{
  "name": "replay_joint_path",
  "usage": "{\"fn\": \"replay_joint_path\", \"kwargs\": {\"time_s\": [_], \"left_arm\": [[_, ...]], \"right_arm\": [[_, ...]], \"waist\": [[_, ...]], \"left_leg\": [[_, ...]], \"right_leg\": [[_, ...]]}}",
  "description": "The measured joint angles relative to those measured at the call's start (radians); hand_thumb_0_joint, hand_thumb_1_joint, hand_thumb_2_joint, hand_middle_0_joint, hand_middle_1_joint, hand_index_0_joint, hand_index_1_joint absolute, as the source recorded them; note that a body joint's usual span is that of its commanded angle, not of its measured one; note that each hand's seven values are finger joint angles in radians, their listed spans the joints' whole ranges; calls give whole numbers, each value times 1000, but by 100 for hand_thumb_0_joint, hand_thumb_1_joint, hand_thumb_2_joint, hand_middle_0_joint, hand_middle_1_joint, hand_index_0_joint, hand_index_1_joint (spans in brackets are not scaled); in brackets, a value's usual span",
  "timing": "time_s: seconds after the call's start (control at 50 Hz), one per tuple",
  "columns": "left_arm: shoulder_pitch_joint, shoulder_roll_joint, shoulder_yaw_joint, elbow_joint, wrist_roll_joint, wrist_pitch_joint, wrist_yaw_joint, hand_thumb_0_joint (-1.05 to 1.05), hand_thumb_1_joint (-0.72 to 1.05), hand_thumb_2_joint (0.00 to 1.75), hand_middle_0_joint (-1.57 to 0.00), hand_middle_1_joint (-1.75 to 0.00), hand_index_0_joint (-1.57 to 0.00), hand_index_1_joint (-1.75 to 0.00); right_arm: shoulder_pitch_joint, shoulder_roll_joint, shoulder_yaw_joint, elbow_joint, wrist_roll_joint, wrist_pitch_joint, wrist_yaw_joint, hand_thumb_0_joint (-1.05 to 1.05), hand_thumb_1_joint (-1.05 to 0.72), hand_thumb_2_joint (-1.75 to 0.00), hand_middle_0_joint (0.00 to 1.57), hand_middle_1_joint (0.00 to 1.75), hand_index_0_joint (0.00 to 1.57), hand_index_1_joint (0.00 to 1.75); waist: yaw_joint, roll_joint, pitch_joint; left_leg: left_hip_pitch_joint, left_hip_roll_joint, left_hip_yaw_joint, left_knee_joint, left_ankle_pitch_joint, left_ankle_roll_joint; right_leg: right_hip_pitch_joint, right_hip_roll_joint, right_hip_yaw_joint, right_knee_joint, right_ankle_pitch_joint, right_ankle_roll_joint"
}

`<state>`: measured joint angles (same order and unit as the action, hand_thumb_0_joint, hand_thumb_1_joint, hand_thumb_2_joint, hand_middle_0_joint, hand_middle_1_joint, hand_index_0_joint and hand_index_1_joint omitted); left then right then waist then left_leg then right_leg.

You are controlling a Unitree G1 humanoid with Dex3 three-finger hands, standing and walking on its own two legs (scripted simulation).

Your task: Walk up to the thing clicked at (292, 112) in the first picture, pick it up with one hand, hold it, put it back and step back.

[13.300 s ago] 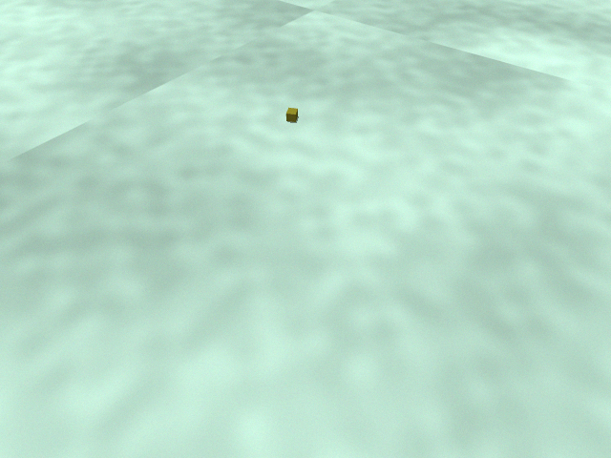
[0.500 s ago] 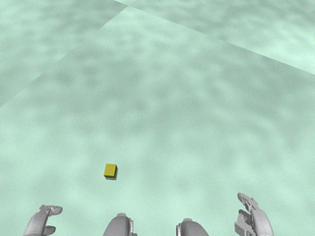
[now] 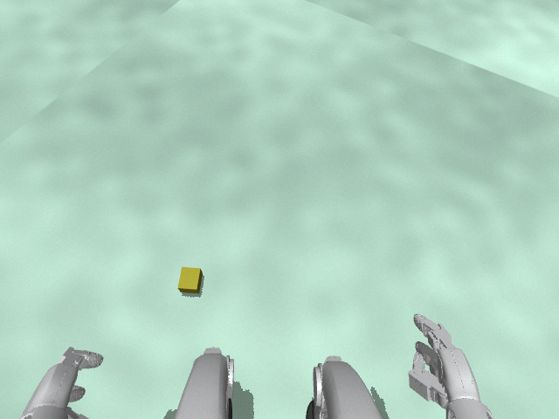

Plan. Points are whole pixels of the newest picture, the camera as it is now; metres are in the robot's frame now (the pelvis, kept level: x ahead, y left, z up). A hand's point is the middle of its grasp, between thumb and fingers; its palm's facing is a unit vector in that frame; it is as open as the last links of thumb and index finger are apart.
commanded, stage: rise first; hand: left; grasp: from above
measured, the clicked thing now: (190, 280) +0.48 +0.25 -0.62
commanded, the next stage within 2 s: none
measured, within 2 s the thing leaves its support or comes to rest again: neither
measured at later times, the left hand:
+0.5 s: hand (133, 328) +0.29 +0.30 -0.34, palm faces -0.50 -0.34 -0.80, open 13.8 cm
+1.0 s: hand (149, 301) +0.37 +0.31 -0.44, palm faces -0.49 -0.06 -0.87, open 14.1 cm
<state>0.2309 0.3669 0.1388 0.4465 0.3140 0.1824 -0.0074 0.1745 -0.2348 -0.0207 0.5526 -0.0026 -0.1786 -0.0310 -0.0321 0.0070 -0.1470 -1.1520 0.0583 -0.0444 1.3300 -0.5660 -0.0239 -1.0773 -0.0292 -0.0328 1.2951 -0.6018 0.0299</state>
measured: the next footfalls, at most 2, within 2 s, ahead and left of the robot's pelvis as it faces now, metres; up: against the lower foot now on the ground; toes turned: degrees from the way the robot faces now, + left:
none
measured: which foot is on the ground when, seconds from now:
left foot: down 0.00-1.00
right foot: down 0.00-1.00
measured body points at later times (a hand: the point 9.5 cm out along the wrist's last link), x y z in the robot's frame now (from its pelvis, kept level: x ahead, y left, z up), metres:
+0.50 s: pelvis -0.07 -0.01 -0.21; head +0.14 +0.01 +0.19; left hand +0.31 +0.32 -0.29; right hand +0.08 -0.28 -0.34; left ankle +0.03 +0.13 -0.61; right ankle +0.01 -0.14 -0.61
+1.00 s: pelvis -0.08 +0.01 -0.29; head +0.15 +0.06 +0.09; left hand +0.39 +0.31 -0.39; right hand -0.02 -0.28 -0.40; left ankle +0.03 +0.13 -0.61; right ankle +0.01 -0.14 -0.61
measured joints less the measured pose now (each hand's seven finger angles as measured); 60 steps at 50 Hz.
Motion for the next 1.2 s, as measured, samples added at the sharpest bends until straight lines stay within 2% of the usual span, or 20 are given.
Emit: {"fn": "replay_joint_path", "kwargs": {"time_s": [0.1,0.16,0.24,0.36,0.46,0.52,0.7,0.82,0.96,1.06,1.2], "left_arm": [[-125,55,10,114,92,-107,4,0,-52,94,-14,-99,-13,-100],[-200,80,-1,144,156,-178,4,0,-54,97,-11,-99,-10,-101],[-318,108,5,206,254,-265,24,0,-55,100,-10,-99,-8,-102],[-507,155,19,313,385,-324,54,0,-51,99,-10,-100,-8,-102],[-662,220,30,437,494,-383,49,0,-48,97,-10,-101,-9,-102],[-732,263,38,492,547,-421,47,0,-47,97,-10,-102,-10,-102],[-862,367,43,605,686,-540,60,0,-46,99,-7,-103,-8,-102],[-924,405,42,675,779,-590,130,0,-46,99,-6,-100,-7,-100],[-1002,438,22,775,888,-580,214,0,-47,100,-7,-96,-7,-96],[-1042,453,11,817,940,-575,245,0,-48,100,-7,-94,-7,-94],[-1083,490,10,864,988,-594,266,0,-49,99,-7,-94,-8,-93]], "right_arm": [[-39,-22,-13,16,-6,-30,13,1,-88,-89,21,30,21,30],[-62,-36,-24,38,-6,-36,21,1,-87,-89,21,30,21,30],[-91,-49,-30,72,-5,-25,33,1,-86,-89,21,30,21,30],[-119,-54,-41,110,-9,9,56,1,-84,-88,21,30,21,30],[-111,-49,-33,146,-22,40,74,1,-84,-88,21,30,20,30],[-96,-43,-26,165,-29,57,81,1,-84,-88,21,30,20,30],[-50,-37,-5,197,-54,111,98,1,-82,-87,21,30,21,30],[-38,-39,8,208,-77,145,112,1,-82,-87,21,30,21,30],[-52,-35,26,205,-99,179,128,1,-84,-88,21,30,21,30],[-66,-31,37,197,-113,194,138,1,-86,-88,21,30,21,30],[-88,-24,56,193,-136,209,146,1,-88,-89,21,30,21,30]], "waist": [[-2,-5,-13],[-1,-6,-24],[-1,-8,-37],[2,3,-12],[2,2,14],[-6,-2,30],[-50,-17,75],[-79,-23,81],[-110,-32,86],[-121,-35,94],[-135,-46,108]], "left_leg": [[-181,-4,-3,152,-34,-2],[-301,-5,-7,254,-57,-3],[-458,-3,-12,387,-82,-4],[-657,-2,-28,553,-88,-8],[-795,-1,-49,670,-78,-12],[-863,-2,-63,735,-72,-13],[-998,-11,-97,875,-54,-8],[-1051,-17,-109,938,-57,1],[-1099,-23,-115,986,-62,11],[-1126,-27,-119,1010,-66,13],[-1149,-26,-131,1044,-81,8]], "right_leg": [[-185,-3,9,165,-44,1],[-306,-3,14,272,-70,2],[-464,2,21,410,-99,2],[-662,11,22,579,-110,1],[-798,21,15,694,-101,-1],[-861,26,10,756,-94,-1],[-975,35,-6,875,-76,10],[-1012,38,-11,922,-81,18],[-1046,39,-12,960,-90,18],[-1067,39,-13,981,-96,21],[-1090,46,-18,1011,-106,30]]}}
